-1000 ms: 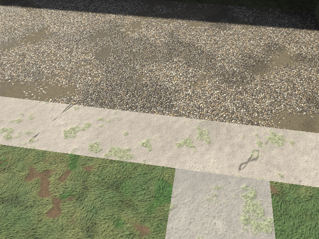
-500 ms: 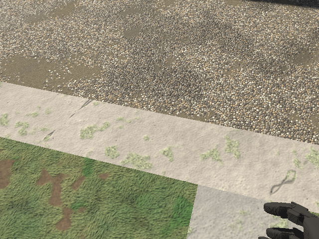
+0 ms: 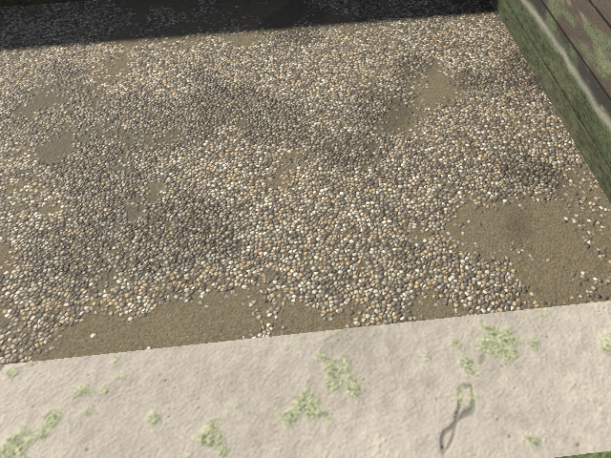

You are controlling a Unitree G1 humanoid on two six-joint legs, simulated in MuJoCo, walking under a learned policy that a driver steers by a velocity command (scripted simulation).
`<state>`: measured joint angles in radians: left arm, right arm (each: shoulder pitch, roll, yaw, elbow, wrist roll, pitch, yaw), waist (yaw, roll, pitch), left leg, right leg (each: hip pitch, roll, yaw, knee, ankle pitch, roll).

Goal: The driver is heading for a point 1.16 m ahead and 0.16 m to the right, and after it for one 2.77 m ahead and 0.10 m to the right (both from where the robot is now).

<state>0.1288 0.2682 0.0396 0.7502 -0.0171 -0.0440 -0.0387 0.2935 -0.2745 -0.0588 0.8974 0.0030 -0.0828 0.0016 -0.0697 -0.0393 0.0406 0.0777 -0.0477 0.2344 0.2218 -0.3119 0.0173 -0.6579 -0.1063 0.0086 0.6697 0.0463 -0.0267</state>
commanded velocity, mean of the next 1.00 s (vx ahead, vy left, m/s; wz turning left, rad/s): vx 0.50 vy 0.00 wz -0.38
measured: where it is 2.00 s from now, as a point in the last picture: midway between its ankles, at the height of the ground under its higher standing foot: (377, 403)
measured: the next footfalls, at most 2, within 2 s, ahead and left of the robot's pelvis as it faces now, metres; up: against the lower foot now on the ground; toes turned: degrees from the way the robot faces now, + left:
right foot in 0.08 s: +0.23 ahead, -0.11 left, +0.00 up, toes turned -6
left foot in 0.54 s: +0.47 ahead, +0.04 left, +0.00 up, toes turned -23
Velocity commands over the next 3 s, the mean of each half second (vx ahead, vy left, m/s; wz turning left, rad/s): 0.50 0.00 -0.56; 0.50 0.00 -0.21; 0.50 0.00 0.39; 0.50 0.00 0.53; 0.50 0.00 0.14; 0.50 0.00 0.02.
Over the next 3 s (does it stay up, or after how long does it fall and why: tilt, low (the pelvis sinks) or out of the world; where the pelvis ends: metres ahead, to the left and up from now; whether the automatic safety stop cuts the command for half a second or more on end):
stays up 0.58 -0.18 0.01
